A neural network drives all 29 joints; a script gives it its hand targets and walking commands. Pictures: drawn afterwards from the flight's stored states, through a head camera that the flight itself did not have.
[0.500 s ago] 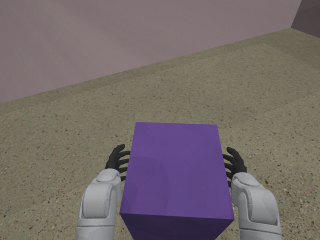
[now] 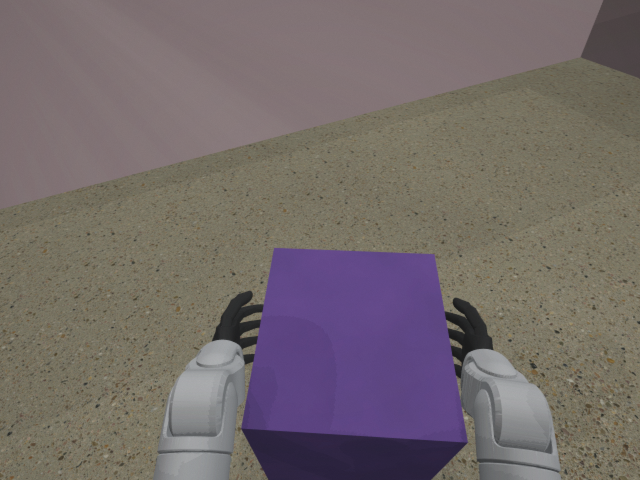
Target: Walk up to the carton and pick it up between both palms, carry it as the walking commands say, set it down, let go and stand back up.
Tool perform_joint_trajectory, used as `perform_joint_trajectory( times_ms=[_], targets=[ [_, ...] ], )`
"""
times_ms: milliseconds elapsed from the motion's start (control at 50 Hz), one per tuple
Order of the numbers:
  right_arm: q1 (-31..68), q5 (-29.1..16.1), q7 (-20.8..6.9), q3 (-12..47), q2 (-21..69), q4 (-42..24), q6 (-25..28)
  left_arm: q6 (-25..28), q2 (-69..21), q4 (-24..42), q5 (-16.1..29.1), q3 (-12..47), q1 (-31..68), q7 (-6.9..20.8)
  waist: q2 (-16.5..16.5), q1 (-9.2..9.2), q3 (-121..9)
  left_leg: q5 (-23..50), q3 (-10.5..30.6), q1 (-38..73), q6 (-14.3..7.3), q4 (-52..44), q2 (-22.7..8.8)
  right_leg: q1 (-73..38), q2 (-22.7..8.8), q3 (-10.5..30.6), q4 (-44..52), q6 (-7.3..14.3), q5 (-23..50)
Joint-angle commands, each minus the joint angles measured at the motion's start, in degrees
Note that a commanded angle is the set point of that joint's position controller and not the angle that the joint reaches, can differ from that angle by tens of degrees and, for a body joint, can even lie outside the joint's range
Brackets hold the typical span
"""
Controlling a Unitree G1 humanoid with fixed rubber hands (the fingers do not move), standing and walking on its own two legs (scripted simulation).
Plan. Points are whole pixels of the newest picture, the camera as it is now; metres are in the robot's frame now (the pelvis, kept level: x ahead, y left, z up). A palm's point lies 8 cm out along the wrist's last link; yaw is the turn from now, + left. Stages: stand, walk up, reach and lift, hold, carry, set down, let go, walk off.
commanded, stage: carry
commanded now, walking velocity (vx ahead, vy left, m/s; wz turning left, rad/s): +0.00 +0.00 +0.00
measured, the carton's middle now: (347, 376) +0.29 -0.01 -0.02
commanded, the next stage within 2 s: none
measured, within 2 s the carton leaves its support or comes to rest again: neither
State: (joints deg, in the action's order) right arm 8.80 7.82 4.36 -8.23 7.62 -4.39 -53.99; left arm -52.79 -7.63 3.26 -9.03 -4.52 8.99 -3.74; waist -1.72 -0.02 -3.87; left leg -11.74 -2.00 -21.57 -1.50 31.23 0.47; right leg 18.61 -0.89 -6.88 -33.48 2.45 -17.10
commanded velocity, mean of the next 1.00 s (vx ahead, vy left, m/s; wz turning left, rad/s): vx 0.00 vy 0.00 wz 0.00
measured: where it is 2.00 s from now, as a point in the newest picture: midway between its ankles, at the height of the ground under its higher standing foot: outside the picture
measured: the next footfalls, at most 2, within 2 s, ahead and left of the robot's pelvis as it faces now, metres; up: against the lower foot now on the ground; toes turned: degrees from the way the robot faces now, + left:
left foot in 1.62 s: +0.03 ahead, +0.23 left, +0.00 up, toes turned +8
right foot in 1.94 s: +0.01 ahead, +0.09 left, +0.00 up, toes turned -4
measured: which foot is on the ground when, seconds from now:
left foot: down 0.00-1.00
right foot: down 0.00-1.00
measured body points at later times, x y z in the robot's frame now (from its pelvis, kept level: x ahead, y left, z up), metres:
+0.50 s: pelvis +0.00 +0.00 +0.00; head -0.01 -0.02 +0.45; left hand +0.29 +0.14 +0.05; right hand +0.29 -0.16 +0.04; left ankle +0.05 +0.11 -0.73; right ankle +0.01 -0.09 -0.73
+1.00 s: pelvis +0.00 +0.00 +0.00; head -0.01 -0.02 +0.45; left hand +0.29 +0.14 +0.04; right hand +0.29 -0.16 +0.03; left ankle +0.05 +0.11 -0.73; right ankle +0.01 -0.09 -0.73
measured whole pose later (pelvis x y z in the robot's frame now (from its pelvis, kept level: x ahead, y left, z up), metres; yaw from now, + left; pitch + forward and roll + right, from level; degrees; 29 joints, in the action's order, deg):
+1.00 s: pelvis +0.00 +0.00 +0.00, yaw +0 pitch +2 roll +0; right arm 8.4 8.3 3.8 -8.7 7.6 -0.4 -48.3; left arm -47.5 -7.6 -0.9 -9.9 -4.5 9.0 -3.5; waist -1.7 0.0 -4.1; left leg -11.7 -2.0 -21.6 -1.5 31.2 0.5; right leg 18.6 -0.9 -6.9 -33.5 2.5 -17.0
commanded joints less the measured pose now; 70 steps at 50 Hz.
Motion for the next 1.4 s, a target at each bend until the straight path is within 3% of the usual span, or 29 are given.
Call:
perform_joint_trajectory(
  times_ms=[0,60,80,100,140,160,180,200,220,240,260,320,360,400,480,500,620,680,720,780,820,860,920,1020,1120,1140,1180,1240,1380],
  targets=[
    [27.1,-12.3,-9.9,32.7,41.0,-4.4,4.5,4.0,-42.6,5.7,12.9,26.5,25.6,9.6,-0.1,0.39,-20.9,11.4,7.5,7.0,-0.7,-6.2,-7.8,-8.1,-5.6,5.9,3.5,-0.2,5.4],
    [25.1,-13.9,-10.0,34.5,43.7,-4.2,3.4,3.3,-42.1,10.3,14.2,28.1,27.3,9.4,2.4,0.29,-20.1,11.3,7.4,6.9,-1.3,-6.2,-8.5,-8.2,-6.1,6.1,4.5,0.0,5.4],
    [26.1,-10.7,-10.0,29.6,41.1,1.1,5.0,4.2,-41.5,0.9,11.0,23.7,25.2,9.5,3.0,0.25,-21.7,13.9,7.1,6.2,-1.2,-4.8,-7.9,-10.2,-6.2,6.5,4.5,-0.3,9.4],
    [25.7,-10.3,-9.9,30.2,41.1,0.7,5.8,4.9,-41.6,1.9,10.6,24.5,25.5,9.6,-0.7,0.24,-21.7,12.3,5.8,6.8,-0.7,-4.9,-7.0,-9.3,-6.7,6.8,4.1,0.3,8.7],
    [25.4,-12.9,-9.8,34.1,41.4,-4.6,4.8,4.2,-41.4,7.1,13.2,26.6,24.0,9.5,2.6,0.3,-22.5,10.1,6.9,7.6,-1.6,-4.5,-7.5,-9.2,-6.8,7.3,5.4,0.4,7.9],
    [25.7,-9.8,-9.7,29.9,40.5,1.8,5.6,5.0,-40.4,1.2,10.3,23.7,25.5,9.6,1.8,0.36,-20.5,10.8,6.2,6.9,-1.3,-4.1,-7.2,-7.9,-7.2,7.8,6.3,0.2,9.2],
    [28.7,-12.1,-9.4,33.1,40.8,-6.2,5.9,5.2,-42.1,6.7,13.2,26.6,26.3,9.7,3.0,0.66,-21.5,8.8,6.6,6.4,-1.3,-4.6,-7.1,-8.4,-6.7,7.5,6.6,0.1,6.9],
    [26.2,-10.2,-9.6,31.1,41.4,0.7,5.5,5.5,-40.0,3.6,10.7,23.8,26.5,9.7,4.6,0.52,-18.9,7.9,6.2,5.4,-1.2,-4.9,-7.2,-7.9,-7.3,7.4,6.9,0.2,7.2],
    [25.6,-13.0,-9.3,34.8,42.5,-5.5,5.1,4.6,-41.6,8.9,14.5,28.6,26.4,9.6,6.0,0.59,-20.5,7.6,6.6,6.0,-0.8,-5.0,-7.2,-8.9,-7.0,7.4,6.9,0.2,7.8],
    [25.6,-10.0,-9.5,31.0,40.8,0.0,5.7,5.1,-41.4,2.5,11.2,24.6,25.5,9.7,2.3,0.57,-20.9,7.6,6.1,6.4,-0.8,-4.6,-6.4,-8.7,-7.4,8.4,7.3,0.4,8.3],
    [25.8,-9.9,-9.6,30.8,39.8,1.0,5.7,5.2,-39.8,-0.7,9.9,23.4,22.5,9.6,4.5,0.47,-19.6,8.0,5.5,5.6,-0.4,-4.7,-6.5,-8.5,-7.6,7.6,7.3,0.6,9.1],
    [28.5,-12.1,-9.5,32.4,41.6,-3.4,6.1,5.6,-41.4,5.1,12.2,25.5,26.6,9.5,2.2,0.47,-19.8,8.2,6.1,6.6,-1.1,-5.5,-7.1,-7.8,-6.4,6.8,6.2,0.0,6.3],
    [24.7,-9.9,-9.8,29.6,41.0,3.1,6.1,6.3,-39.7,3.2,10.3,24.1,27.0,9.4,2.2,0.35,-20.8,8.1,6.8,6.5,-1.3,-6.1,-7.5,-8.9,-6.8,6.8,5.2,0.1,6.9],
    [26.2,-12.3,-9.5,32.5,40.9,-3.9,6.8,6.3,-40.7,7.6,12.9,26.5,26.5,9.2,2.3,0.33,-21.4,12.6,6.2,7.5,-0.9,-4.9,-7.0,-7.8,-6.3,7.2,5.0,0.4,7.4],
    [25.0,-9.3,-9.4,28.7,40.1,4.1,7.4,6.8,-39.1,-1.3,9.2,22.6,23.8,9.2,0.7,0.25,-18.7,10.4,5.8,6.8,-1.4,-4.3,-7.0,-6.3,-7.0,7.8,6.6,0.3,8.8],
    [26.3,-11.7,-9.4,32.7,40.5,-3.4,7.0,6.6,-40.6,5.5,12.0,26.3,25.2,9.1,1.9,0.32,-20.8,11.1,6.4,8.5,-1.7,-4.9,-7.4,-6.7,-6.7,7.4,5.3,0.4,8.4],
    [24.0,-8.9,-9.6,28.1,39.9,4.2,8.1,8.0,-38.4,1.3,8.8,22.4,25.5,8.6,-0.2,0.32,-20.3,10.3,5.9,6.8,-1.0,-5.6,-7.3,-7.6,-5.9,6.8,4.6,-0.2,7.1],
    [27.1,-11.8,-9.6,32.2,40.8,-2.7,7.8,7.4,-40.1,4.5,11.1,25.8,24.4,9.0,2.5,0.65,-20.6,6.5,6.2,6.8,-1.1,-6.1,-7.3,-7.2,-6.3,7.5,6.2,0.2,4.1],
    [23.2,-7.5,-9.4,27.5,39.6,5.9,8.7,8.7,-38.5,-0.1,8.3,22.8,25.3,8.9,0.4,0.28,-19.7,9.3,5.9,5.7,-1.2,-5.9,-7.6,-8.7,-6.8,7.0,5.5,-0.1,6.4],
    [27.4,-13.7,-9.0,34.6,41.9,-6.9,8.5,8.0,-40.7,9.6,13.8,27.3,26.8,8.7,2.5,0.34,-21.9,10.9,7.2,5.8,-1.9,-5.4,-8.1,-10.0,-6.4,6.8,4.5,-0.2,8.9],
    [22.7,-8.3,-9.0,29.5,39.3,2.9,8.8,8.5,-39.3,0.9,9.9,23.3,24.2,8.9,0.7,0.39,-21.3,10.9,6.9,5.3,-1.7,-5.2,-7.6,-9.8,-6.2,6.7,4.9,-0.3,8.0],
    [26.6,-11.2,-8.9,32.6,40.5,-2.9,8.9,8.8,-39.4,6.4,12.2,25.5,26.8,9.0,6.5,0.6,-21.8,9.4,5.4,5.6,-1.0,-3.4,-6.7,-10.2,-8.5,8.4,8.2,0.9,11.5],
    [22.9,-7.2,-8.8,27.2,39.0,6.1,9.2,9.2,-37.9,-1.1,8.1,21.0,24.2,8.5,2.8,0.58,-21.5,8.7,5.6,6.6,-1.6,-4.4,-6.8,-10.0,-7.3,6.8,5.9,0.5,11.9],
    [23.6,-9.9,-8.8,30.5,38.6,-1.4,10.0,9.5,-38.2,4.7,10.7,24.5,24.0,8.4,0.8,0.4,-22.2,14.4,5.3,8.7,-1.5,-4.4,-7.6,-8.4,-6.3,6.5,4.6,-0.4,11.8],
    [24.8,-7.7,-8.7,28.5,38.3,4.4,11.7,11.6,-37.3,-2.7,7.6,20.7,22.4,8.7,5.4,0.42,-22.7,10.1,4.3,6.2,-1.5,-1.6,-5.9,-9.3,-9.6,9.9,8.2,0.5,16.0],
    [32.4,-23.7,-8.2,48.1,45.4,-27.7,5.8,6.0,-44.1,34.6,25.0,42.0,34.0,8.2,3.9,0.53,-22.2,5.5,3.4,5.4,-0.1,-1.8,-4.6,-9.3,-11.5,9.9,8.1,0.8,15.4],
    [31.2,-26.9,-8.9,49.9,48.5,-28.0,-1.6,-1.9,-46.7,31.6,25.6,43.0,28.2,8.5,7.6,0.07,-18.8,-1.0,1.5,1.0,1.2,1.5,-2.3,-8.7,-17.2,14.7,11.4,3.2,11.8],
    [27.7,-26.0,-9.6,46.5,46.2,-22.3,-8.4,-8.8,-44.1,25.0,23.5,37.8,23.0,8.9,12.3,-0.96,-17.8,-12.8,0.8,-8.4,1.6,15.7,-2.5,-13.6,-24.9,21.8,13.0,8.6,26.1],
    [31.6,-25.2,-11.5,43.4,47.0,-19.7,-15.0,-17.0,-45.6,16.8,23.1,34.3,23.7,11.4,12.8,-0.94,-13.3,-13.7,-0.5,-13.5,3.9,16.1,-2.4,-16.0,-24.0,18.6,10.4,8.0,39.1]
  ],
)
